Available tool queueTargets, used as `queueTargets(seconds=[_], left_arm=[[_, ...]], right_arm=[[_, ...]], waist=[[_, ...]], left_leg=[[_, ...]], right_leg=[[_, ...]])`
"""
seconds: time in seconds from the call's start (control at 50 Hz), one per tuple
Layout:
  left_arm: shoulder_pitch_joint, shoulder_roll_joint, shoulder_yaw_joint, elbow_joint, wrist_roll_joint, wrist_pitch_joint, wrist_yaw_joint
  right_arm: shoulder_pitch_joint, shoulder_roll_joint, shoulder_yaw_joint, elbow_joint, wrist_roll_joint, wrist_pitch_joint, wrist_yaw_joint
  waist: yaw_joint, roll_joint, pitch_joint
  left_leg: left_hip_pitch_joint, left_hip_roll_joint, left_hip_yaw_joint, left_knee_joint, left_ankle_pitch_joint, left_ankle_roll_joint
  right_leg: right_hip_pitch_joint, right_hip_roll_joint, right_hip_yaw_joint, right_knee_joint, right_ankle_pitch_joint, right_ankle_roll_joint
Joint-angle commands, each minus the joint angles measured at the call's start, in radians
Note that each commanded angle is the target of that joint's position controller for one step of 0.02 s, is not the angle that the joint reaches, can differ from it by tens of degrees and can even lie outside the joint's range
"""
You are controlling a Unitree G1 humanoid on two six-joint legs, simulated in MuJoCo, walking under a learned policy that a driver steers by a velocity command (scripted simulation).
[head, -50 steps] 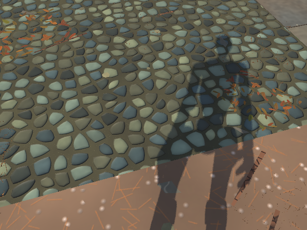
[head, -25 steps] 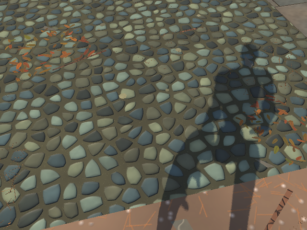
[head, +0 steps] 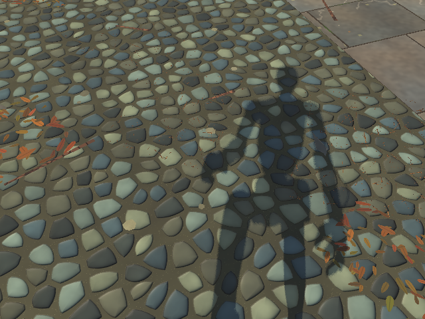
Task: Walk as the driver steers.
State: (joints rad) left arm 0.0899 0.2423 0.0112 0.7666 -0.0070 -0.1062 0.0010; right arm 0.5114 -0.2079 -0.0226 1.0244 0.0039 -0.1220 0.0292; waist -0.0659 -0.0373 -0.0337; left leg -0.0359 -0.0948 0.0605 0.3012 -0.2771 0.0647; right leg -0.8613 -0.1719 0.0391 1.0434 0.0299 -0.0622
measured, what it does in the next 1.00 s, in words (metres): walks ahead, turning left: right foot, then left foot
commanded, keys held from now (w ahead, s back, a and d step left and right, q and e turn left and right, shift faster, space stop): w+shift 0.30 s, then w+q+shift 0.70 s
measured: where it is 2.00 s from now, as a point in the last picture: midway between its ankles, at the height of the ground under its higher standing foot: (105, 114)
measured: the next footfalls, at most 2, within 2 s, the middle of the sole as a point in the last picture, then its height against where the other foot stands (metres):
right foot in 0.20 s outside the picture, level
left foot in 0.72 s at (183, 235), level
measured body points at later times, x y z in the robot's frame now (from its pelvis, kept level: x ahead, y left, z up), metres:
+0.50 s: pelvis +0.46 -0.05 +0.00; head +0.45 -0.05 +0.45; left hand +0.40 +0.20 -0.14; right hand +0.65 -0.29 -0.10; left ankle +0.60 +0.14 -0.64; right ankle +0.40 -0.13 -0.74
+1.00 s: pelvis +0.90 +0.07 +0.00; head +0.90 +0.09 +0.45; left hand +1.04 +0.38 -0.03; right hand +1.01 -0.16 -0.12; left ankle +0.83 +0.07 -0.74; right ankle +1.17 -0.04 -0.66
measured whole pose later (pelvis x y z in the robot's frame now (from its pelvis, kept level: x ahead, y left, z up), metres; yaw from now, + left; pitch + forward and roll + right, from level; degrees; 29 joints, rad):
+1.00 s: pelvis +0.90 +0.07 +0.00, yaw +30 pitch +1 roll -1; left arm -0.01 0.24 0.01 0.56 0.02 -0.15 0.01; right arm 0.48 -0.20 -0.04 0.80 0.03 -0.07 0.01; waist -0.08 -0.03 0.01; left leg -0.11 -0.20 -0.19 0.41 -0.27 0.16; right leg -0.72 -0.09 0.17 0.84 -0.07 0.03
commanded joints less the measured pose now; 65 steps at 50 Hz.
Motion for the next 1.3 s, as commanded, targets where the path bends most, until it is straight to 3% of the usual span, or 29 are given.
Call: queueTargets(seconds=[0.02, 0.14, 0.2, 0.22, 0.24, 0.26, 0.28, 0.3, 0.32, 0.42, 0.6, 0.66, 0.7, 0.72, 0.74, 0.76, 0.78, 0.82, 0.84, 0.9, 0.96, 1.08, 1.12, 1.16, 1.18, 1.2, 1.24, 1.26, 1.3], left_arm=[[-0.094, 0.028, -0.002, -0.067, -0.004, -0.02, -0.014], [-0.222, 0.067, 0.012, -0.145, -0.027, -0.039, -0.067], [0.215, 0.193, 0.072, -0.057, -0.046, -0.016, -0.042], [0.445, 0.281, 0.09, 0.003, -0.029, 0.001, -0.023], [0.486, 0.297, 0.098, 0.026, -0.012, -0.01, -0.039], [0.473, 0.179, 0.075, 0.048, 0.002, -0.013, -0.036], [0.408, 0.124, 0.061, 0.047, 0.012, -0.016, -0.033], [0.331, 0.11, 0.055, 0.049, 0.022, -0.025, -0.044], [0.26, 0.077, 0.048, 0.045, 0.031, -0.036, -0.049], [0.192, 0.067, 0.045, 0.089, 0.013, -0.047, -0.048], [0.327, 0.136, 0.04, 0.126, 0.027, -0.04, 0.014], [0.311, 0.222, 0.058, 0.097, 0.036, -0.003, 0.047], [0.201, 0.272, 0.076, 0.052, 0.04, 0.026, 0.059], [0.109, 0.267, 0.078, 0.017, 0.028, 0.023, 0.048], [0.14, 0.057, 0.025, -0.008, 0.048, -0.015, 0.013], [0.247, -0.022, -0.01, -0.096, -0.02, -0.071, -0.016], [0.111, 0.09, 0.005, -0.128, -0.031, -0.109, -0.025], [0.065, 0.089, 0.012, -0.157, -0.019, -0.113, -0.016], [0.09, 0.09, 0.016, -0.152, 0.002, -0.098, -0.011], [0.093, 0.119, 0.033, -0.163, 0.02, -0.052, 0.006], [-0.123, 0.058, 0.016, -0.254, 0.045, -0.046, 0.017], [-0.239, 0.108, 0.061, -0.325, -0.028, -0.056, 0.011], [-0.123, 0.17, 0.093, -0.301, -0.038, -0.07, 0.009], [0.336, 0.223, 0.11, -0.215, -0.026, -0.06, 0.015], [0.445, 0.305, 0.126, -0.134, 0.008, -0.056, -0.007], [0.449, 0.203, 0.11, -0.124, -0.003, -0.054, -0.016], [0.376, 0.125, 0.086, -0.113, 0.008, -0.025, -0.013], [0.362, 0.141, 0.089, -0.1, 0.011, -0.023, -0.025], [0.326, 0.08, 0.065, -0.087, 0.005, -0.022, -0.033]], right_arm=[[-0.064, -0.133, -0.012, -0.089, 0.015, -0.032, -0.023], [0.018, -0.194, -0.021, -0.07, 0.003, 0.019, -0.039], [-0.056, -0.227, -0.028, -0.083, -0.047, 0.056, -0.037], [-0.061, -0.161, -0.006, -0.127, -0.058, 0.048, -0.038], [0.115, 0.03, 0.041, -0.116, 0.0, 0.006, -0.009], [0.018, -0.109, 0.013, -0.125, 0.048, -0.029, -0.008], [-0.153, -0.16, 0.0, -0.184, 0.079, -0.041, -0.01], [-0.244, -0.134, 0.009, -0.221, 0.061, -0.045, -0.015], [-0.259, -0.116, 0.003, -0.224, 0.045, -0.036, -0.017], [-0.213, -0.073, -0.002, -0.214, 0.044, 0.051, -0.02], [-0.524, -0.078, -0.008, -0.346, 0.033, 0.022, 0.033], [-0.477, -0.141, -0.039, -0.376, 0.042, 0.021, 0.059], [-0.132, -0.237, -0.089, -0.306, 0.044, 0.052, 0.049], [0.124, -0.303, -0.123, -0.24, 0.038, 0.068, 0.03], [0.109, -0.296, -0.112, -0.193, 0.031, 0.083, 0.015], [0.013, -0.257, -0.089, -0.268, -0.011, 0.059, 0.017], [0.033, -0.186, -0.082, -0.274, -0.01, 0.044, 0.015], [-0.078, -0.165, -0.075, -0.296, -0.005, 0.014, 0.031], [-0.151, -0.167, -0.074, -0.319, -0.001, 0.008, 0.028], [-0.202, -0.142, -0.062, -0.338, 0.021, 0.015, 0.002], [-0.155, -0.143, -0.06, -0.325, 0.033, 0.027, -0.035], [-0.085, -0.152, -0.075, -0.283, 0.051, 0.045, -0.044], [-0.108, -0.163, -0.084, -0.277, 0.034, 0.053, -0.049], [-0.202, -0.125, -0.057, -0.322, -0.032, 0.051, -0.026], [0.041, -0.01, -0.025, -0.319, 0.029, 0.038, -0.013], [0.014, -0.07, -0.012, -0.296, 0.064, 0.036, -0.02], [-0.313, -0.126, -0.012, -0.371, 0.01, 0.013, -0.014], [-0.42, -0.11, -0.011, -0.41, -0.018, -0.009, -0.014], [-0.411, -0.082, -0.008, -0.43, -0.013, -0.021, -0.007]], waist=[[0.03, 0.027, 0.171], [0.027, 0.086, 0.179], [0.278, 0.209, -0.102], [0.321, 0.067, -0.285], [0.186, -0.365, -0.482], [0.229, -0.256, -0.401], [0.223, -0.168, -0.211], [0.178, 0.037, -0.103], [0.122, 0.09, -0.053], [0.032, 0.013, 0.105], [0.119, 0.044, 0.2], [0.042, -0.059, 0.097], [-0.152, -0.142, -0.063], [-0.276, -0.088, -0.145], [-0.14, 0.311, -0.042], [0.012, 0.451, -0.196], [-0.073, 0.245, -0.175], [0.053, -0.07, -0.029], [0.097, -0.09, 0.001], [0.14, -0.052, 0.085], [0.055, 0.019, 0.136], [-0.025, 0.147, 0.07], [0.049, 0.165, -0.006], [0.263, 0.186, -0.3], [0.134, -0.389, -0.453], [0.172, -0.413, -0.342], [0.206, -0.027, -0.056], [0.185, 0.051, 0.025], [0.102, -0.005, 0.032]], left_leg=[[-0.257, 0.225, -0.125, -0.257, 0.166, 0.139], [0.166, 0.324, -0.082, -0.149, 0.634, 0.107], [0.15, 0.307, -0.036, 0.402, 1.191, 0.064], [-0.169, 0.247, -0.043, 0.789, 0.844, 0.056], [-0.569, 0.013, -0.159, 1.185, -0.085, 0.001], [-0.687, 0.071, -0.258, 1.227, -0.114, 0.061], [-0.749, 0.115, -0.219, 1.23, -0.093, 0.079], [-0.722, 0.155, -0.202, 1.162, -0.047, 0.081], [-0.676, 0.197, -0.209, 1.087, 0.005, 0.078], [-0.671, 0.27, -0.222, 0.963, 0.129, 0.027], [-0.733, 0.165, -0.017, 0.442, 0.54, 0.057], [-0.553, 0.042, 0.129, 0.406, 0.399, 0.087], [-0.203, 0.007, 0.11, 0.48, 0.224, 0.136], [0.124, 0.036, 0.003, 0.371, 0.252, 0.175], [0.253, 0.118, -0.195, 0.389, 0.155, 0.221], [0.438, 0.303, -0.827, 0.157, -0.249, 0.442], [0.399, 0.317, -0.946, -0.046, -0.369, 0.38], [0.097, 0.284, -0.851, -0.083, -0.285, 0.312], [-0.04, 0.239, -0.785, -0.082, -0.205, 0.309], [-0.274, 0.135, -0.568, -0.103, 0.0, 0.28], [-0.43, 0.043, -0.428, -0.082, 0.189, 0.234], [-0.235, 0.062, -0.542, 0.055, 0.135, 0.146], [-0.078, 0.092, -0.525, 0.215, 0.44, 0.121], [-0.213, 0.089, -0.409, 0.711, 0.599, 0.076], [-0.592, -0.076, -0.306, 1.1, -0.082, 0.003], [-0.785, 0.002, -0.276, 1.19, -0.207, 0.016], [-0.814, 0.076, -0.208, 1.138, -0.113, 0.046], [-0.79, 0.086, -0.193, 1.046, -0.111, 0.047], [-0.698, 0.125, -0.197, 0.885, -0.096, 0.033]], right_leg=[[0.17, 0.025, -0.053, -0.259, 0.232, 0.015], [0.189, 0.136, -0.104, -0.547, 0.087, -0.026], [0.679, 0.21, -0.133, -0.472, -0.087, -0.102], [1.085, -0.001, 0.145, -0.393, -0.265, -0.137], [1.426, -0.214, 0.759, -0.645, -0.768, -0.331], [1.389, -0.174, 0.859, -0.799, -0.858, -0.256], [1.243, -0.15, 0.654, -0.783, -0.693, -0.212], [1.045, -0.114, 0.531, -0.807, -0.503, -0.193], [0.898, -0.083, 0.415, -0.815, -0.412, -0.181], [0.63, -0.038, 0.087, -0.923, -0.199, -0.117], [0.845, -0.003, -0.255, -0.944, 0.255, 0.037], [0.989, -0.032, -0.295, -0.728, 0.94, 0.07], [0.929, -0.072, -0.27, -0.33, 1.23, 0.043], [0.74, -0.013, -0.262, 0.03, 1.038, 0.035], [0.353, 0.195, -0.2, 0.464, -0.405, 0.046], [0.005, 0.29, 0.038, 0.7, -0.622, 0.036], [-0.035, 0.237, 0.123, 0.622, -0.499, -0.033], [0.044, 0.163, 0.126, 0.414, -0.358, -0.044], [0.115, 0.138, 0.135, 0.348, -0.336, -0.016], [0.216, 0.086, 0.094, 0.138, -0.318, 0.063], [0.329, 0.128, 0.012, -0.196, -0.062, 0.108], [0.497, 0.214, 0.056, -0.588, 0.058, 0.125], [0.572, 0.213, 0.025, -0.609, 0.014, 0.083], [1.077, 0.058, 0.127, -0.433, -0.154, -0.025], [1.416, -0.186, 0.765, -0.633, -0.565, -0.266], [1.394, -0.208, 0.992, -0.745, -0.856, -0.266], [1.098, -0.081, 0.702, -0.773, -0.613, -0.195], [0.968, -0.029, 0.624, -0.785, -0.44, -0.186], [0.85, 0.041, 0.526, -0.813, -0.315, -0.189]])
